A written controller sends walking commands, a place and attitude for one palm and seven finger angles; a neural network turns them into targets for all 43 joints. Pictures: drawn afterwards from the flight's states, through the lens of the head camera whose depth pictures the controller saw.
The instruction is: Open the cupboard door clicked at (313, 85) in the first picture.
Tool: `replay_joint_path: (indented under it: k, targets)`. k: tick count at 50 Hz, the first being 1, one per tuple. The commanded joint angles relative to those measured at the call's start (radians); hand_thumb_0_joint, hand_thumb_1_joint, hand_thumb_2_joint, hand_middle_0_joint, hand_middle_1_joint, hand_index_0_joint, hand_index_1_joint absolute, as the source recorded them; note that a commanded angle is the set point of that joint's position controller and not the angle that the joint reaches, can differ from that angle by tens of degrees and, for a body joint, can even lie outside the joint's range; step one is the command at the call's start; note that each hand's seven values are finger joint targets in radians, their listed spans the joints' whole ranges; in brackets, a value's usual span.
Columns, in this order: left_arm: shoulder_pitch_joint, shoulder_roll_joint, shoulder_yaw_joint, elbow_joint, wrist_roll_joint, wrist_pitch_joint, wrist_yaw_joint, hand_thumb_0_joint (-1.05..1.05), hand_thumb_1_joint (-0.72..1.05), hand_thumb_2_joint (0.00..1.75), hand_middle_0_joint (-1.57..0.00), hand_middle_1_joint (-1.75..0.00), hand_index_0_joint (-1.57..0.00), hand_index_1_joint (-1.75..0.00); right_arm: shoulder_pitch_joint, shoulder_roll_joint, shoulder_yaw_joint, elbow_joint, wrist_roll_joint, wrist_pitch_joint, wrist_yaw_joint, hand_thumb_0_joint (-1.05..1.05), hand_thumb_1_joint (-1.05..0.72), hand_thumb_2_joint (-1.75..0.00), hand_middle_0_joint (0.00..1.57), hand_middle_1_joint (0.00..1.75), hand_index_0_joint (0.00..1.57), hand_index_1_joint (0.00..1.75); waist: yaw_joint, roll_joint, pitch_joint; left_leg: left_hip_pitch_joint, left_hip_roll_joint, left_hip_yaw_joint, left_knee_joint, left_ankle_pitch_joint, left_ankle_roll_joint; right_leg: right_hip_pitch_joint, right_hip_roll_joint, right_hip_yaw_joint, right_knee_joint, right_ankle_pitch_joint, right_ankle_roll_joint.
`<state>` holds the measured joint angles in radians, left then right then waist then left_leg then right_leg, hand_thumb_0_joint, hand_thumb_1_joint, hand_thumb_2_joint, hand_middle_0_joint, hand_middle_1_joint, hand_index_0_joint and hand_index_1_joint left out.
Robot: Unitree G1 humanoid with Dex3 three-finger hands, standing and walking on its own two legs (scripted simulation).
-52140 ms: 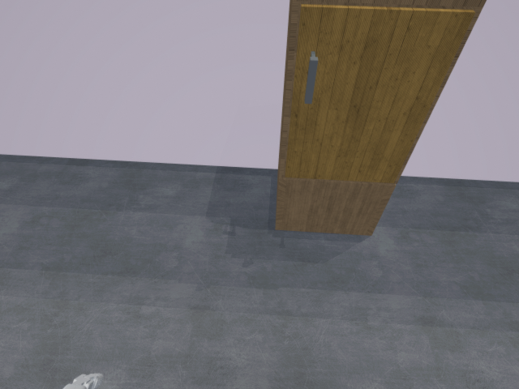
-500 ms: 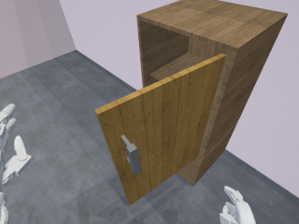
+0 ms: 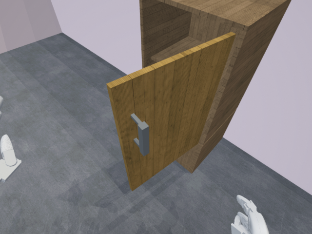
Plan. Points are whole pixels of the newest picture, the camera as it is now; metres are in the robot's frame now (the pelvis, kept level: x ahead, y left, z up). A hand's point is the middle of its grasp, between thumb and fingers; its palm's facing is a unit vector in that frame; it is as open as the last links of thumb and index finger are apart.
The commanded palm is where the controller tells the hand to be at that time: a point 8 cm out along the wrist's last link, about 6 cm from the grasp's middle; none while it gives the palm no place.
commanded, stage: step back with the hand held close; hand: left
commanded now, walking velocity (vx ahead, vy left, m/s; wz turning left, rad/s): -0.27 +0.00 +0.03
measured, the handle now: (139, 135) +0.36 +0.07 +0.05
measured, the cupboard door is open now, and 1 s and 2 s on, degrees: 81 81 81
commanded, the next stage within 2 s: stop stepping back and stand still in 0.86 s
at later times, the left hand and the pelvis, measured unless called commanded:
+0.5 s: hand out of the picture +0.15 +0.26 +0.18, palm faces +0.47 -0.74 -0.48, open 7.4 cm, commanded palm +0.08 +0.29 +0.19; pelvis -0.05 -0.01 +0.00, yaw +1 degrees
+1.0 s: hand out of the picture +0.03 +0.25 +0.19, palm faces +0.45 -0.77 -0.46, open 7.4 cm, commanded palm -0.03 +0.28 +0.19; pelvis -0.16 -0.02 +0.02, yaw +1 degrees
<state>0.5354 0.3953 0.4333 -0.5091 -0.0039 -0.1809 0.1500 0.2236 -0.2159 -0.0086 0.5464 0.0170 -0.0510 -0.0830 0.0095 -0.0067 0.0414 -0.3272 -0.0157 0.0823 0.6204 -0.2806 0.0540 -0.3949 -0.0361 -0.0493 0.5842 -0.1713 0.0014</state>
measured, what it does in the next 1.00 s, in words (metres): walks backwards: right foot, then left foot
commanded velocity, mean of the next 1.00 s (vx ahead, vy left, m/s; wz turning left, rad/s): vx -0.34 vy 0.00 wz -0.01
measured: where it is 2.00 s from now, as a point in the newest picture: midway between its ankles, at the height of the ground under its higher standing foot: outside the picture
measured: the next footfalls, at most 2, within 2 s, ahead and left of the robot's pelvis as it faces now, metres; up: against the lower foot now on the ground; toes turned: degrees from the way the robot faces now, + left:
right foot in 0.42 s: +0.02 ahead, -0.12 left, +0.00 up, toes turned +5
left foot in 0.78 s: -0.07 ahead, +0.11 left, +0.00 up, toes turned +3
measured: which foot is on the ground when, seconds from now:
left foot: down 0.00-0.56, up 0.58-0.76, down 0.78-1.00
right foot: down 0.00-0.32, up 0.34-0.40, down 0.42-0.78, up 0.80-1.00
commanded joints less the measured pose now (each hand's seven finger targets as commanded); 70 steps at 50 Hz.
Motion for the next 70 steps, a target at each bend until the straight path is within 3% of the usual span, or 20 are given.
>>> replay_joint_path:
  k: [1,10,16,21,23,26,28,30,36,37,38,41,45,50,53,54,56,59,65,70]
  targets:
    - [-0.075,0.175,0.125,-0.211,0.004,-0.078,0.029,0.00,0.90,0.90,-0.20,-0.30,-0.20,-0.30,-0.087,-0.144,-0.049,-0.160,-0.009,-0.067,-0.012,0.00,-0.90,-0.90,0.20,0.30,0.20,0.30,-0.012,0.049,-0.064,-0.402,0.138,-0.184,-0.247,-0.364,0.042,0.327,-0.029,0.160,0.026,-0.030,-0.002]
    - [-0.072,0.183,0.132,-0.222,-0.009,-0.099,0.040,0.00,0.90,0.90,-0.20,-0.30,-0.20,-0.30,-0.079,-0.135,-0.041,-0.133,-0.016,-0.076,-0.004,0.00,-0.90,-0.90,0.20,0.30,0.20,0.30,-0.022,0.014,-0.077,-0.256,0.092,-0.178,-0.148,-0.313,0.010,0.127,-0.078,0.210,-0.124,-0.223,-0.032]
    - [-0.028,0.187,0.186,-0.226,0.010,-0.122,0.029,0.00,0.90,0.90,-0.20,-0.30,-0.20,-0.30,-0.102,-0.140,-0.062,-0.140,-0.018,-0.096,-0.005,0.00,-0.90,-0.90,0.20,0.30,0.20,0.30,-0.004,0.199,-0.106,-0.540,0.295,-0.336,-0.397,-0.377,0.097,0.435,0.083,0.081,0.310,-0.036,0.029]
    - [-0.021,0.149,0.120,-0.233,-0.024,-0.134,0.013,0.00,0.90,0.90,-0.20,-0.30,-0.20,-0.30,-0.079,-0.126,-0.060,-0.078,-0.031,-0.128,0.015,0.00,-0.90,-0.90,0.20,0.30,0.20,0.30,-0.010,0.145,-0.165,-0.077,0.255,-0.278,-0.215,0.309,0.054,0.192,0.062,0.102,0.060,-0.018,0.004]
    - [-0.031,0.160,0.111,-0.244,-0.025,-0.136,0.013,0.00,0.90,0.90,-0.20,-0.30,-0.20,-0.30,-0.102,-0.118,-0.057,-0.060,-0.031,-0.129,0.017,0.00,-0.90,-0.90,0.20,0.30,0.20,0.30,-0.009,0.157,-0.217,0.012,0.235,-0.230,-0.168,0.426,0.032,0.197,0.034,0.129,0.009,0.125,0.001]
    - [-0.014,0.195,0.135,-0.249,-0.035,-0.109,0.009,0.00,0.90,0.90,-0.20,-0.30,-0.20,-0.30,-0.120,-0.119,-0.067,-0.091,-0.019,-0.109,0.019,0.00,-0.90,-0.90,0.20,0.30,0.20,0.30,-0.010,0.040,-0.236,-0.067,0.161,-0.162,-0.109,0.107,-0.004,0.196,-0.022,0.230,-0.048,0.173,-0.023]
    - [0.000,0.236,0.155,-0.238,-0.030,-0.103,0.016,0.00,0.90,0.90,-0.20,-0.30,-0.20,-0.30,-0.107,-0.090,-0.066,-0.090,-0.015,-0.083,0.021,0.00,-0.90,-0.90,0.20,0.30,0.20,0.30,-0.023,-0.100,-0.178,-0.077,0.016,-0.075,0.140,-0.139,-0.065,0.026,-0.220,0.460,-0.276,0.097,-0.114]
    - [0.013,0.241,0.161,-0.214,-0.023,-0.082,0.025,0.00,0.90,0.90,-0.20,-0.30,-0.20,-0.30,-0.134,-0.069,-0.064,-0.084,-0.022,-0.055,0.025,0.00,-0.90,-0.90,0.20,0.30,0.20,0.30,-0.005,-0.168,-0.179,-0.127,0.005,-0.129,0.450,-0.200,-0.078,0.008,-0.309,0.458,-0.307,0.170,-0.190]
    - [0.022,0.227,0.159,-0.220,-0.015,-0.074,0.037,0.00,0.90,0.90,-0.20,-0.30,-0.20,-0.30,-0.130,-0.074,-0.037,-0.078,-0.020,-0.024,-0.010,0.00,-0.90,-0.90,0.20,0.30,0.20,0.30,-0.027,-0.063,-0.186,0.004,0.010,-0.060,-0.126,-0.034,-0.076,0.161,-0.126,0.220,-0.141,0.461,-0.072]
    - [0.012,0.233,0.156,-0.244,-0.019,-0.082,0.035,0.00,0.90,0.90,-0.20,-0.30,-0.20,-0.30,-0.113,-0.092,-0.048,-0.075,-0.017,-0.023,-0.012,0.00,-0.90,-0.90,0.20,0.30,0.20,0.30,-0.032,0.001,-0.199,0.037,0.046,-0.072,-0.254,0.104,-0.063,0.188,-0.075,0.179,-0.087,0.407,-0.025]
    - [0.012,0.231,0.151,-0.267,-0.013,-0.092,0.033,0.00,0.90,0.90,-0.20,-0.30,-0.20,-0.30,-0.148,-0.118,-0.071,-0.086,-0.011,-0.031,-0.020,0.00,-0.90,-0.90,0.20,0.30,0.20,0.30,-0.011,0.155,-0.188,-0.009,0.188,-0.222,-0.303,0.255,-0.012,0.198,0.013,0.129,-0.004,0.253,0.018]
    - [0.024,0.226,0.182,-0.301,-0.026,-0.101,0.019,0.00,0.90,0.90,-0.20,-0.30,-0.20,-0.30,-0.118,-0.118,-0.078,-0.103,-0.039,-0.085,-0.001,0.00,-0.90,-0.90,0.20,0.30,0.20,0.30,-0.012,0.342,-0.207,-0.143,0.366,-0.326,-0.352,0.438,0.102,0.163,0.103,0.080,0.384,-0.264,0.032]
    - [0.011,0.150,0.089,-0.290,-0.027,-0.094,0.022,0.00,0.90,0.90,-0.20,-0.30,-0.20,-0.30,-0.077,-0.108,-0.080,-0.033,-0.028,-0.139,0.022,0.00,-0.90,-0.90,0.20,0.30,0.20,0.30,-0.018,0.200,-0.207,0.232,0.317,-0.214,-0.229,0.799,0.083,-0.070,0.079,0.074,0.333,-0.284,0.028]
    - [-0.002,0.165,0.087,-0.238,-0.044,-0.047,0.023,0.00,0.90,0.90,-0.20,-0.30,-0.20,-0.30,-0.101,-0.111,-0.059,-0.028,-0.032,-0.141,0.030,0.00,-0.90,-0.90,0.20,0.30,0.20,0.30,-0.023,0.234,-0.196,0.174,0.292,-0.225,-0.297,0.417,0.077,0.084,0.076,0.053,0.087,-0.296,0.030]
    - [0.070,0.239,0.163,-0.229,-0.045,-0.043,0.024,0.00,0.90,0.90,-0.20,-0.30,-0.20,-0.30,-0.116,-0.108,-0.045,-0.071,-0.024,-0.119,0.027,0.00,-0.90,-0.90,0.20,0.30,0.20,0.30,-0.003,0.140,-0.184,0.009,0.147,-0.112,-0.272,-0.082,-0.004,0.308,0.057,0.004,-0.265,-0.099,0.008]
    - [0.063,0.243,0.157,-0.234,-0.049,-0.052,0.021,0.00,0.90,0.90,-0.20,-0.30,-0.20,-0.30,-0.123,-0.084,-0.034,-0.083,-0.020,-0.102,0.031,0.00,-0.90,-0.90,0.20,0.30,0.20,0.30,-0.017,0.000,-0.159,-0.012,0.069,-0.036,-0.119,-0.120,-0.056,0.258,-0.058,0.125,-0.361,-0.100,-0.040]
    - [0.032,0.256,0.160,-0.211,-0.053,-0.054,0.026,0.00,0.90,0.90,-0.20,-0.30,-0.20,-0.30,-0.129,-0.079,-0.028,-0.086,-0.009,-0.093,0.025,0.00,-0.90,-0.90,0.20,0.30,0.20,0.30,0.000,-0.195,-0.120,-0.142,0.001,-0.080,0.237,-0.104,-0.075,0.161,-0.272,0.402,-0.374,0.093,-0.120]
    - [0.033,0.223,0.157,-0.135,-0.045,-0.057,0.035,0.00,0.90,0.90,-0.20,-0.30,-0.20,-0.30,-0.113,-0.073,-0.017,-0.056,-0.007,-0.091,0.018,0.00,-0.90,-0.90,0.20,0.30,0.20,0.30,-0.023,-0.111,-0.161,-0.185,0.042,-0.098,0.260,-0.060,-0.071,0.287,-0.224,0.255,-0.233,0.346,-0.121]
    - [-0.054,0.184,0.088,-0.072,-0.030,-0.075,0.039,0.00,0.90,0.90,-0.20,-0.30,-0.20,-0.30,-0.101,-0.111,-0.037,-0.045,-0.019,-0.108,0.000,0.00,-0.90,-0.90,0.20,0.30,0.20,0.30,-0.018,-0.112,-0.036,-0.005,0.030,-0.014,-0.073,-0.047,-0.023,0.153,-0.199,0.288,-0.308,-0.190,-0.116]
    - [-0.024,0.201,0.109,-0.142,-0.028,-0.102,0.038,0.00,0.90,0.90,-0.20,-0.30,-0.20,-0.30,-0.081,-0.139,-0.051,-0.066,-0.012,-0.118,-0.004,0.00,-0.90,-0.90,0.20,0.30,0.20,0.30,-0.015,0.114,-0.078,0.124,0.138,-0.171,-0.250,0.019,0.035,0.139,-0.031,0.164,-0.134,-0.136,-0.024]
